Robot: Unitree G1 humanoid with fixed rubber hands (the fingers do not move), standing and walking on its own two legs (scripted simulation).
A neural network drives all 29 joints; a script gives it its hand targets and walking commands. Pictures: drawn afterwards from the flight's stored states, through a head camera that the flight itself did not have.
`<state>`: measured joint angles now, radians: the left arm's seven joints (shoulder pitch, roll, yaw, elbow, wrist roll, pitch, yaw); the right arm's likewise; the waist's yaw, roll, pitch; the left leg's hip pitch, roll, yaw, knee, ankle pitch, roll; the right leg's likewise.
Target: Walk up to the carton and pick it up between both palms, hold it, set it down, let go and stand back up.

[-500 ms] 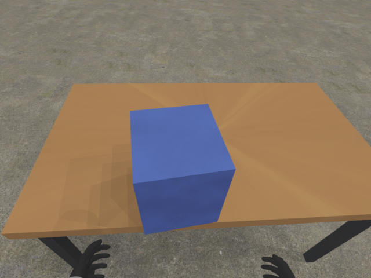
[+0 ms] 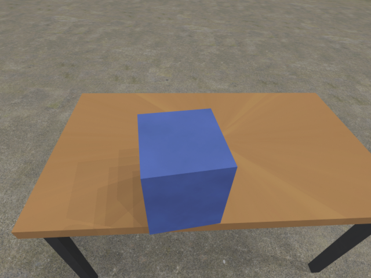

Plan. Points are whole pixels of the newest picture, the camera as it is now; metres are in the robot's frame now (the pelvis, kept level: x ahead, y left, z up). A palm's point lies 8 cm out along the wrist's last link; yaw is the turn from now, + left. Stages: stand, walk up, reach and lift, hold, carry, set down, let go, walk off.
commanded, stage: stand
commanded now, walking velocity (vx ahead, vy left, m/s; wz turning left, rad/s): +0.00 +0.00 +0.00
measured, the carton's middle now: (180, 170) +0.41 +0.02 -0.01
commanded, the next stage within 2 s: none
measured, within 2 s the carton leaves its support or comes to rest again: neither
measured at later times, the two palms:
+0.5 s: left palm out of the picture -0.06 +0.26 -0.14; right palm out of the picture -0.06 -0.23 -0.13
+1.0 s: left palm out of the picture -0.07 +0.25 -0.14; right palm out of the picture -0.05 -0.23 -0.14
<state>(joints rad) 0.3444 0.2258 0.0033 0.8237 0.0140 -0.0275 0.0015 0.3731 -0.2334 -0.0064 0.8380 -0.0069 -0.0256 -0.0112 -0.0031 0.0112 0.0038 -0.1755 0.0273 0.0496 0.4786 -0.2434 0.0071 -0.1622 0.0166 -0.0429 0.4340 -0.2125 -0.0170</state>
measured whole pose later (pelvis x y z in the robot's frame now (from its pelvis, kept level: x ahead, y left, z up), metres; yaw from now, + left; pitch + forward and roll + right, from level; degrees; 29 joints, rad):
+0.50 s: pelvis -0.04 +0.02 +0.00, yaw +0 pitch -3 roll +0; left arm 0.42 0.20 0.00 0.97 0.02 -0.01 0.01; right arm 0.43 -0.22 -0.01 0.92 0.00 0.00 -0.02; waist 0.00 0.00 0.00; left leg -0.25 -0.02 0.07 0.48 -0.20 0.04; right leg -0.25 -0.03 -0.02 0.48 -0.19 0.02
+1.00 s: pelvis -0.04 +0.01 +0.00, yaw +0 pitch -2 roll +0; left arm 0.41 0.17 0.02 1.01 0.02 0.00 0.02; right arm 0.41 -0.20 -0.03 0.95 -0.01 0.01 -0.03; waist 0.00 0.01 -0.01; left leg -0.28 -0.01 0.06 0.50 -0.21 0.03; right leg -0.29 -0.02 -0.02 0.51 -0.21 0.01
